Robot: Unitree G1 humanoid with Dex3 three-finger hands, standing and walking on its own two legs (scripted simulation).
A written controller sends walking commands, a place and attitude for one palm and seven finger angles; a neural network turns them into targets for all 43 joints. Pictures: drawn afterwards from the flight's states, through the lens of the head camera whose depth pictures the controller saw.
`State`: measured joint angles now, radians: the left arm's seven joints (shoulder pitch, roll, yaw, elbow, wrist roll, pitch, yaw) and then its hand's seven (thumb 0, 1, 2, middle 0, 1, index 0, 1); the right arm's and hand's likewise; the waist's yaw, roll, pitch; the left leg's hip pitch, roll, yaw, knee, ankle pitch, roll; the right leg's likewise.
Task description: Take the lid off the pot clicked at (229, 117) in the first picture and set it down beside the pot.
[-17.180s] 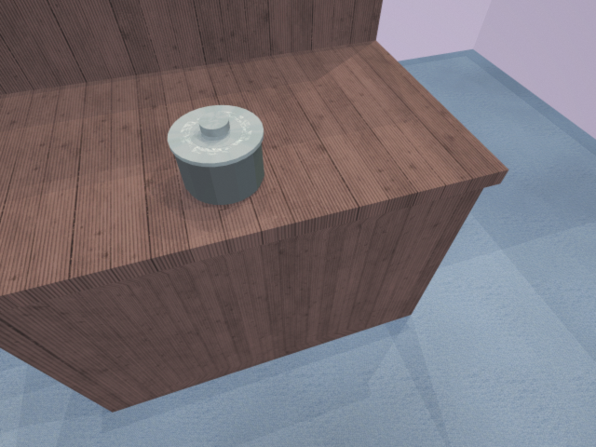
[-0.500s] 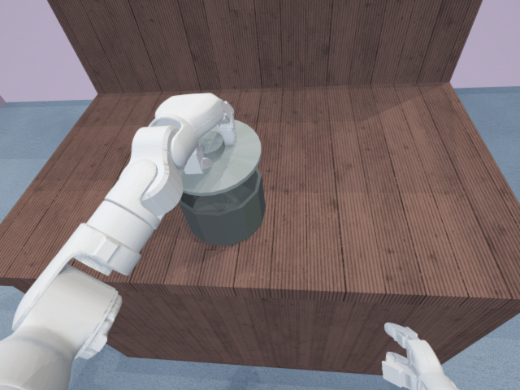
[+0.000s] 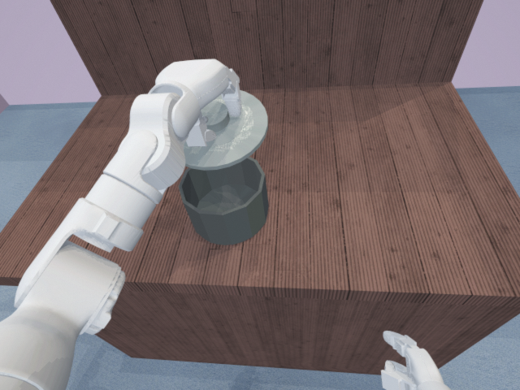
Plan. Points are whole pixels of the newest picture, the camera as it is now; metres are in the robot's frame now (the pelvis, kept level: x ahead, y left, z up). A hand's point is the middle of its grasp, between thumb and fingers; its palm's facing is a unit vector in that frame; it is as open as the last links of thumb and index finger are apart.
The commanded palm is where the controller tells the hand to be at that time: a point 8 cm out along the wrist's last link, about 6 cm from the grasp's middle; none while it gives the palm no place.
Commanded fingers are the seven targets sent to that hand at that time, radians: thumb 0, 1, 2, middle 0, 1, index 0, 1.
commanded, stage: lift the lid straight up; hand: left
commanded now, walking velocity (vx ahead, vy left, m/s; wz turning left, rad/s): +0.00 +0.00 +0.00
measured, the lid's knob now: (212, 116) +0.47 +0.09 +0.19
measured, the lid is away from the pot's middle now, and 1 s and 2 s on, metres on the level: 0.02 0.04 0.16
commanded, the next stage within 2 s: move the lid sideways beside the pot in 0.54 s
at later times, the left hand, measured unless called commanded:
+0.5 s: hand (207, 96) +0.44 +0.08 +0.25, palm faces -0.07 -0.04 -1.00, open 7.8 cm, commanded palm +0.41 +0.09 +0.32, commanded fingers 0.00 0.47 1.21 -0.87 -0.87 -0.93 -0.92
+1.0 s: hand (177, 101) +0.44 +0.12 +0.24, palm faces -0.09 -0.04 -0.99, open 7.8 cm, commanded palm +0.41 +0.14 +0.32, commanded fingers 0.00 0.47 1.21 -0.87 -0.87 -0.93 -0.92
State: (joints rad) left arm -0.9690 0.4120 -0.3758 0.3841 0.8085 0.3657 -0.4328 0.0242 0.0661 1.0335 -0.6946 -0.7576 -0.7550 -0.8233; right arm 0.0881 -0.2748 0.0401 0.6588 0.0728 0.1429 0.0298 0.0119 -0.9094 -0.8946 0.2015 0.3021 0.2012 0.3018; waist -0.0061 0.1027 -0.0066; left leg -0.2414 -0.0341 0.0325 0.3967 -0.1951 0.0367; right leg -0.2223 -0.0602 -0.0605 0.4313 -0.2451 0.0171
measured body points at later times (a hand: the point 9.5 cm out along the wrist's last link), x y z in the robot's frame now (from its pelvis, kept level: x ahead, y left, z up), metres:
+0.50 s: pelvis +0.00 -0.01 +0.00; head +0.02 -0.06 +0.45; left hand +0.44 +0.08 +0.30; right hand +0.20 -0.22 -0.12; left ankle +0.01 +0.10 -0.74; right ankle -0.02 -0.13 -0.74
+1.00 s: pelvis +0.00 -0.01 +0.00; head +0.02 -0.05 +0.45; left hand +0.44 +0.12 +0.30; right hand +0.19 -0.24 -0.12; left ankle +0.01 +0.10 -0.74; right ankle -0.02 -0.13 -0.74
